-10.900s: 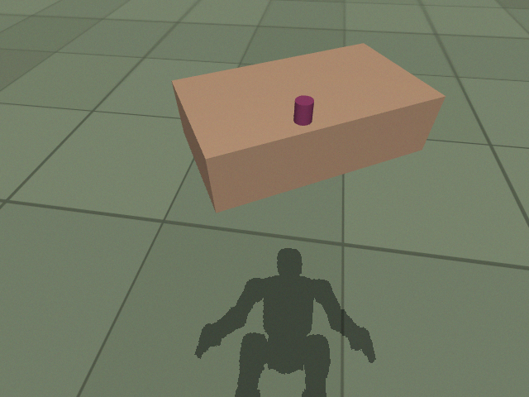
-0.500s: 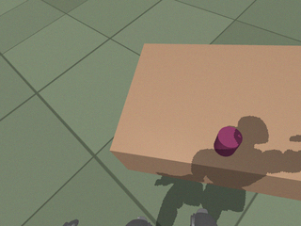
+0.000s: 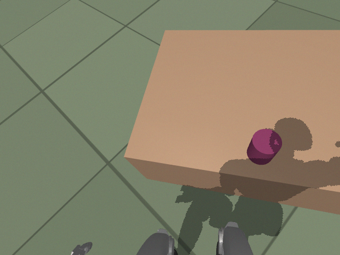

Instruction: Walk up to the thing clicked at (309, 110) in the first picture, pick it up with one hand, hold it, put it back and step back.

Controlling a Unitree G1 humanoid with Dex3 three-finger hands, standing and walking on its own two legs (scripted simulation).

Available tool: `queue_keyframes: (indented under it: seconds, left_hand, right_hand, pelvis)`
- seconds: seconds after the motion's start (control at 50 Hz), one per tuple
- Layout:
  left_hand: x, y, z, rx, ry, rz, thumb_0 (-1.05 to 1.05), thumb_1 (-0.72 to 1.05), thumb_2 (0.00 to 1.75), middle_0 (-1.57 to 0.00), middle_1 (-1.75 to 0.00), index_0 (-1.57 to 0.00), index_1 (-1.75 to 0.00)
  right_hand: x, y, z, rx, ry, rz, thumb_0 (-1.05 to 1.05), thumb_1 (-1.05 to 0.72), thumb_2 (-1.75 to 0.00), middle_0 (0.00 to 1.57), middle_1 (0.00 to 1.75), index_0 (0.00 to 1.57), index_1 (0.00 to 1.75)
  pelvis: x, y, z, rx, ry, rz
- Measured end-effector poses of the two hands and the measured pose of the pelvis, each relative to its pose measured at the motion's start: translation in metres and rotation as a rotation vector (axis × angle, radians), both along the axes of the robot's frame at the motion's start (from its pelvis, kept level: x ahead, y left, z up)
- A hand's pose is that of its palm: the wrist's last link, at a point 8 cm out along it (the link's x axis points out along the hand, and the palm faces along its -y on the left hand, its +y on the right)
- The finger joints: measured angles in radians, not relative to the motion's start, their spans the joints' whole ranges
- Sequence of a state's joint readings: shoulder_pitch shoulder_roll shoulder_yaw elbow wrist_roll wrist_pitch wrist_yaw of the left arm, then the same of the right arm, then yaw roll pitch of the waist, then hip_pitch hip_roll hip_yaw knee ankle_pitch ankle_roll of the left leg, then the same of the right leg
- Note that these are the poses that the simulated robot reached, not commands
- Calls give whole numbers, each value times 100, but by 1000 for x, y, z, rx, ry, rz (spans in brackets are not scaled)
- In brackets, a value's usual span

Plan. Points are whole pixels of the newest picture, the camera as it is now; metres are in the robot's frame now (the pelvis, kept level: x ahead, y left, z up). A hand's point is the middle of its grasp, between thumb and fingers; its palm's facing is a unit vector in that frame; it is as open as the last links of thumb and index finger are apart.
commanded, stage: approach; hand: right
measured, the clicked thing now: (263, 147) +0.48 -0.23 -0.27
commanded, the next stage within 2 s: close in in 0.34 s
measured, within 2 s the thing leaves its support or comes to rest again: neither
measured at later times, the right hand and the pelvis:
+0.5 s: hand (306, 158) +0.42 -0.33 -0.21, palm faces +0.21 +0.98 +0.01, open 17.4 cm; pelvis -0.06 +0.01 -0.21, yaw +7 degrees
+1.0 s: hand (279, 150) +0.44 -0.26 -0.21, palm faces +0.28 +0.96 -0.02, open 17.4 cm; pelvis -0.06 +0.03 -0.23, yaw +6 degrees
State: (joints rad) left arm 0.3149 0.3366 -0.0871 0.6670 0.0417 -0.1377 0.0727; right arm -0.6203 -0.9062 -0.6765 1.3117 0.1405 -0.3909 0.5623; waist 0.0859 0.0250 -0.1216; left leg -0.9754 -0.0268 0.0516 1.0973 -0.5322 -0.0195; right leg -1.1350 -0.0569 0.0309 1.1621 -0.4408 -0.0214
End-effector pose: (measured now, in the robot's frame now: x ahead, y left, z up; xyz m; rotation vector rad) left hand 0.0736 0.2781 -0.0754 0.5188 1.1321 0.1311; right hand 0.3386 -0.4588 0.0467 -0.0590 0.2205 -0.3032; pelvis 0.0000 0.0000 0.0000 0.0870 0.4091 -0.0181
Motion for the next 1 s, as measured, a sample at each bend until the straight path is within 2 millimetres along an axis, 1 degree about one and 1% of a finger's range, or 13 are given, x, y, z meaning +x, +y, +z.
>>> queue_keyframes:
  seconds: [0.06, 0.18, 0.26, 0.32, 0.4, 0.52, 0.64, 0.68, 0.74, 0.78, 0.88, 0.96, 1.0]
  left_hand:
    - [3, 2, -24, 4, -3, -23, 1, 87, 92, -21, -30, -19, -31]
    - [13, 2, -89, 14, -34, -44, 1, 87, 92, -20, -30, -18, -31]
    - [13, -2, -135, 10, -33, -48, 1, 88, 92, -19, -30, -18, -30]
    - [8, -5, -166, 0, -9, -50, 1, 89, 91, -19, -30, -18, -30]
    - [-4, -7, -200, -18, 31, -47, 1, 90, 91, -19, -30, -18, -30]
    - [-27, -4, -237, -34, 76, -14, 1, 91, 90, -20, -30, -19, -30]
    - [-48, 3, -263, -49, 119, 37, 1, 92, 89, -20, -31, -20, -30]
    - [-52, 5, -267, -54, 130, 58, 1, 92, 89, -20, -31, -20, -30]
    - [-55, 7, -268, -69, 132, 88, 1, 92, 89, -20, -31, -20, -30]
    - [-55, 8, -267, -79, 129, 102, 1, 92, 89, -20, -31, -20, -30]
    - [-51, 11, -260, -97, 106, 122, 1, 92, 89, -20, -31, -20, -30]
    - [-46, 15, -259, -107, 97, 120, 1, 92, 89, -20, -31, -20, -30]
    - [-44, 17, -260, -110, 97, 114, 1, 92, 89, -20, -31, -21, -30]
  right_hand:
    - [8, 11, -30, -6, -87, 26, -1, 50, -11, 2, 6, 3, 6]
    - [24, 37, -108, 16, -249, 61, -1, 51, -10, 3, 5, 3, 5]
    - [30, 48, -162, 51, -285, 66, -2, 50, -8, 4, 5, 4, 5]
    - [32, 54, -194, 57, -269, 79, -2, 50, -7, 5, 4, 4, 4]
    - [36, 64, -229, 71, -223, 88, -2, 50, -6, 5, 4, 4, 4]
    - [48, 85, -262, 54, -205, 92, -2, 50, -5, 5, 4, 4, 4]
    - [60, 110, -281, 51, -237, 65, -2, 51, -5, 5, 4, 4, 4]
    - [62, 118, -281, 41, -246, 58, -2, 51, -5, 5, 4, 4, 3]
    - [65, 133, -281, 40, -224, 65, -2, 50, -5, 4, 4, 3, 3]
    - [65, 140, -277, 38, -222, 59, -2, 50, -5, 4, 4, 3, 4]
    - [67, 149, -260, 36, -236, 22, -2, 49, -5, 4, 4, 3, 4]
    - [67, 151, -252, 13, -235, 15, -2, 49, -6, 4, 4, 3, 4]
    - [67, 153, -253, 9, -231, 18, -2, 49, -6, 4, 4, 3, 4]
  pelvis:
    - [-5, 1, -26, 5, 56, 10]
    - [-18, 4, -90, 25, 141, 39]
    - [-30, 7, -132, 38, 168, 54]
    - [-39, 9, -157, 45, 178, 63]
    - [-49, 10, -184, 49, 193, 72]
    - [-59, 11, -216, 49, 208, 85]
    - [-64, 13, -239, 41, 210, 95]
    - [-65, 14, -242, 38, 209, 97]
    - [-65, 16, -241, 30, 204, 97]
    - [-64, 18, -239, 26, 207, 99]
    - [-62, 23, -230, 15, 209, 101]
    - [-61, 27, -226, 5, 213, 98]
    - [-61, 28, -226, -1, 213, 98]
